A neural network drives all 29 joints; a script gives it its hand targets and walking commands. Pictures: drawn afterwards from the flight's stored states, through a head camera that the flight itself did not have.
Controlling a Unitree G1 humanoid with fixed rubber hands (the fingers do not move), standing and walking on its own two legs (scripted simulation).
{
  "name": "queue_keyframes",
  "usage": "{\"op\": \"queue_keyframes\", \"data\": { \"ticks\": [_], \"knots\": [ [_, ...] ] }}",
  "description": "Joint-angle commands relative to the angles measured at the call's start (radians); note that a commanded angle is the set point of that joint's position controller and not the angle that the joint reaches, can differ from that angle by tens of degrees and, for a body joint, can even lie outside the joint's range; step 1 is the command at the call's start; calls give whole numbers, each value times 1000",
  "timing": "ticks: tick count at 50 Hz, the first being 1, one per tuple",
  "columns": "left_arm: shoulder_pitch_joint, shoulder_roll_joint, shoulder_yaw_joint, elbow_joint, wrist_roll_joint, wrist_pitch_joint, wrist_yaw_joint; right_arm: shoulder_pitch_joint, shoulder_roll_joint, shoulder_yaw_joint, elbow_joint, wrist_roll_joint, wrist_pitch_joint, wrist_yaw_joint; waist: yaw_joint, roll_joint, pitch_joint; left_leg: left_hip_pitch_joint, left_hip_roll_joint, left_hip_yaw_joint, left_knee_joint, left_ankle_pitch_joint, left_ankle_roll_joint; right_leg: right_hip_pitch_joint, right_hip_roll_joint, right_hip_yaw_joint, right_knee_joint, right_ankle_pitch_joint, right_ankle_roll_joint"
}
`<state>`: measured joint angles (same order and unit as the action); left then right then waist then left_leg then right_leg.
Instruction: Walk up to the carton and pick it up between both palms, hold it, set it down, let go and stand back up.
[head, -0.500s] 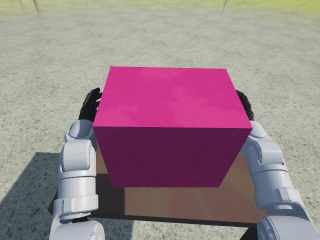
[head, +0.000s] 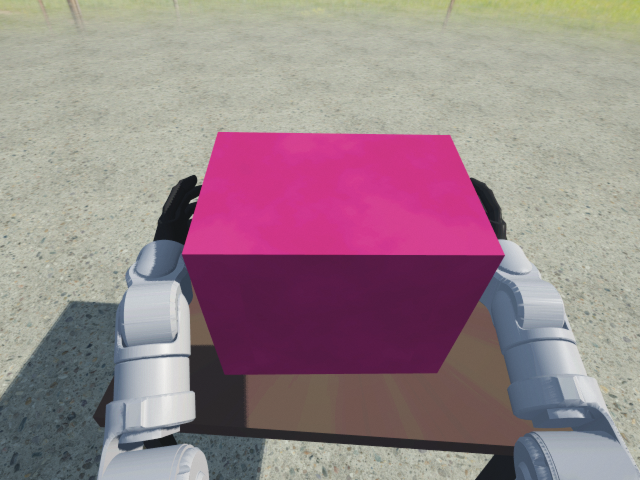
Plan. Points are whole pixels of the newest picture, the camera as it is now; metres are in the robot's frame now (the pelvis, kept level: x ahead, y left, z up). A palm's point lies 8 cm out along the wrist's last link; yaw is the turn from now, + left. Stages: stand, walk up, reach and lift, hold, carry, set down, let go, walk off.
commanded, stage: set down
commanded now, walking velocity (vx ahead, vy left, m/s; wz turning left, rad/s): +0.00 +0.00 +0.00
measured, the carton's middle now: (333, 259) +0.36 -0.01 +0.15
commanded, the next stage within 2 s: none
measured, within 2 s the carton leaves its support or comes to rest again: neither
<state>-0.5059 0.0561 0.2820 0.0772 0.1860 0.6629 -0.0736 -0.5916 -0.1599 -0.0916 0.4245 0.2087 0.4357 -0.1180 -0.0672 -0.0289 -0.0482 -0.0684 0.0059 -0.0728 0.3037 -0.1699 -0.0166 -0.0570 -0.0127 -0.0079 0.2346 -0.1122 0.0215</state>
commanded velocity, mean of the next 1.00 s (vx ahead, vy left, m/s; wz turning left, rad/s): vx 0.00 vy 0.00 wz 0.00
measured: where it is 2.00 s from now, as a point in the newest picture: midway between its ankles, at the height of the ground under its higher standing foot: outside the picture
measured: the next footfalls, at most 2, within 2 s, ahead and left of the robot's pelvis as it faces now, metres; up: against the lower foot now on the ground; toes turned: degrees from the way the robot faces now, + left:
none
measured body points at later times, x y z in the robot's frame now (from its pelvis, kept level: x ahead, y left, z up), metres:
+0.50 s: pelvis +0.01 +0.00 +0.00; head -0.01 +0.02 +0.45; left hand +0.38 +0.18 +0.14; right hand +0.37 -0.20 +0.12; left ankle +0.00 +0.13 -0.75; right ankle +0.01 -0.13 -0.75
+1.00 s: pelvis +0.02 +0.01 +0.00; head +0.00 +0.03 +0.45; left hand +0.39 +0.18 +0.11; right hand +0.37 -0.20 +0.10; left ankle +0.00 +0.13 -0.75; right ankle +0.01 -0.13 -0.75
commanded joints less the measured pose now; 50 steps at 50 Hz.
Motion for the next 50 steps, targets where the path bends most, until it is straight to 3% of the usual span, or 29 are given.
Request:
{"op": "queue_keyframes", "data": {
  "ticks": [1,3,6,8,10,13,16,21,24,28,34,38,46,50],
  "knots": [
    [-690,-505,-530,-160,-199,-126,-130,-745,567,386,-422,83,-126,139,-34,66,-417,44,-81,65,-1,227,-43,168,71,-42,35,192,13],
    [-691,-486,-486,-86,-167,-165,-138,-718,557,339,-345,20,-163,153,-31,56,-358,34,-77,72,-30,152,-39,139,63,-52,21,123,11],
    [-555,-439,-353,54,-66,-205,-183,-614,527,280,-221,-78,-227,170,3,21,-225,4,-70,95,-76,80,-20,186,51,-65,8,83,10],
    [-483,-414,-279,114,-5,-216,-211,-553,510,255,-156,-118,-261,174,22,7,-142,-13,-65,107,-93,82,-12,217,49,-70,3,67,7],
    [-467,-416,-259,115,11,-226,-225,-543,502,253,-162,-129,-302,174,32,7,-118,-9,-61,116,-91,120,-16,232,50,-79,4,71,6],
    [-486,-442,-304,93,-8,-261,-209,-583,508,281,-204,-132,-380,170,37,13,-175,30,-56,124,-56,214,-24,210,62,-96,9,92,3],
    [-517,-486,-432,11,-70,-317,-168,-605,518,337,-292,-115,-456,161,10,30,-305,127,-53,115,9,387,-52,191,78,-111,25,205,3],
    [-513,-505,-572,-31,-143,-389,-106,-562,508,389,-331,-101,-501,152,-22,42,-397,173,-57,90,46,446,-72,177,80,-104,39,293,8],
    [-500,-483,-563,-17,-140,-398,-99,-515,509,393,-293,-108,-486,145,-22,25,-363,115,-64,89,22,365,-58,200,65,-88,36,286,19],
    [-472,-462,-498,48,-106,-388,-115,-497,538,392,-249,-121,-464,139,4,6,-308,-10,-77,103,-27,224,-26,260,43,-63,52,310,37],
    [-469,-477,-456,83,-78,-392,-124,-488,554,377,-211,-121,-459,142,12,13,-287,-12,-75,105,-33,237,-28,266,47,-65,55,332,38],
    [-416,-487,-450,82,-63,-398,-129,-472,535,385,-230,-117,-481,143,23,9,-321,40,-68,102,-7,355,-41,280,63,-75,61,405,32],
    [-455,-516,-478,141,-75,-451,-106,-464,499,298,-174,-169,-532,165,-2,46,-279,112,-48,96,-1,341,-75,137,71,-101,14,219,8],
    [-525,-546,-530,177,-99,-514,-70,-475,499,256,-117,-187,-568,183,-16,88,-318,151,-32,84,3,327,-97,62,73,-111,3,141,-6]
  ]
}}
